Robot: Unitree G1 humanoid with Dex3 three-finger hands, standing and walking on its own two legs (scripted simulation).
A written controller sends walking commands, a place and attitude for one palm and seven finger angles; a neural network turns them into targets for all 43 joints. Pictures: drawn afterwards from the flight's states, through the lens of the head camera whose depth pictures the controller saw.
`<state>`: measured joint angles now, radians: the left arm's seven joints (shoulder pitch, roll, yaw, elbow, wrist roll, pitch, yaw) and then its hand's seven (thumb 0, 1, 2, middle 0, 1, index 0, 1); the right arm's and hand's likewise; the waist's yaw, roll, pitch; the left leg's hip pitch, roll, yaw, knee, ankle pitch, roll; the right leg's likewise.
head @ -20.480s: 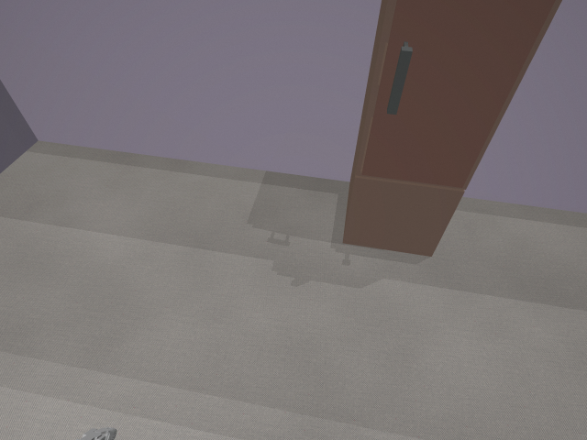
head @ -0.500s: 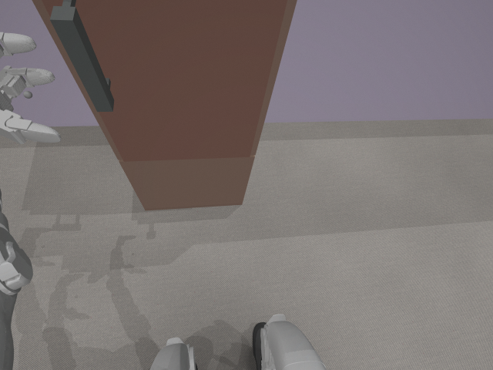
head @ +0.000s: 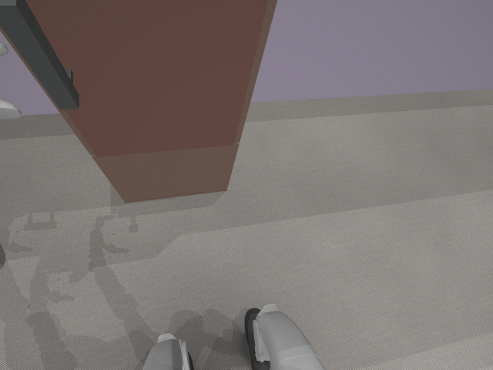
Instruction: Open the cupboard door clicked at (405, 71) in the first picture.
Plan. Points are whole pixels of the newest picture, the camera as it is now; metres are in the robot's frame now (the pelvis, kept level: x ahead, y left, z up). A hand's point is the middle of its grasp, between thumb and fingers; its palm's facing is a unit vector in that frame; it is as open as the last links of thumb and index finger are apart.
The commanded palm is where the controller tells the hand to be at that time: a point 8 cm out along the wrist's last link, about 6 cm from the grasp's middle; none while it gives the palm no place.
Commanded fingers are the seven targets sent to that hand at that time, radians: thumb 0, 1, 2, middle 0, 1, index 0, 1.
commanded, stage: move the hooked fingers beside the handle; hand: left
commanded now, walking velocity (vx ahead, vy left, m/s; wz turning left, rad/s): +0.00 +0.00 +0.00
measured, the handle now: (44, 47) +0.57 +0.21 +0.09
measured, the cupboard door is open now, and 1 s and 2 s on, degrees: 0 0 0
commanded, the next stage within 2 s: slide the fingers in behind the handle in 0.66 s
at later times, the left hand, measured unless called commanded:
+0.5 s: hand out of the picture +0.51 +0.27 +0.09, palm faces +0.02 -1.00 -0.02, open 14.0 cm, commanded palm +0.50 +0.31 +0.09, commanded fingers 0.00 -0.50 0.30 -0.30 -1.20 -0.30 -1.20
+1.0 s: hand out of the picture +0.52 +0.26 +0.09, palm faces +0.00 -1.00 +0.00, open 14.0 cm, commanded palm +0.50 +0.30 +0.09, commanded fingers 0.00 -0.50 0.30 -0.30 -1.20 -0.30 -1.20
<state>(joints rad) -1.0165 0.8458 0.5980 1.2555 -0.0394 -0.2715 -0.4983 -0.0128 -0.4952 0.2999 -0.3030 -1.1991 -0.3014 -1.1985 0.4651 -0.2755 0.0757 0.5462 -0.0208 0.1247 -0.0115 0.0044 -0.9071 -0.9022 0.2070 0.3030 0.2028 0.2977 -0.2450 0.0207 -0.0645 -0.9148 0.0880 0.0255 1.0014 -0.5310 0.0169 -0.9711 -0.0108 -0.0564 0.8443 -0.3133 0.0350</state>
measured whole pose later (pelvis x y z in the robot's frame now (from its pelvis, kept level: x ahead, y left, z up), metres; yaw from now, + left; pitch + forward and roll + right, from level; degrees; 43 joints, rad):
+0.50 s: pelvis +0.00 -0.01 +0.00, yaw +2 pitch +23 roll -4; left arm -1.01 0.77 0.52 1.26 -0.05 -0.30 -0.46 -0.01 -0.50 0.30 -0.30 -1.20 -0.30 -1.20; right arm 0.39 -0.28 0.07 0.54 -0.01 0.12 -0.02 0.00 -0.91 -0.90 0.21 0.30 0.20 0.30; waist -0.21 0.02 -0.07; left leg -0.89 0.08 0.00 1.01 -0.53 0.01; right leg -0.94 -0.02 -0.08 0.86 -0.33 0.03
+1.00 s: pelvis -0.01 -0.01 +0.00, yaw +1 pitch +24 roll -5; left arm -1.05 0.79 0.52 1.26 -0.06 -0.28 -0.46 -0.01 -0.50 0.30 -0.30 -1.20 -0.30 -1.20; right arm 0.46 -0.28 0.07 0.58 -0.02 0.11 -0.01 0.00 -0.91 -0.90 0.21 0.30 0.20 0.30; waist -0.24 0.02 -0.07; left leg -0.94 0.08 0.00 1.03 -0.52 0.01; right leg -0.98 -0.01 -0.07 0.87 -0.31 0.03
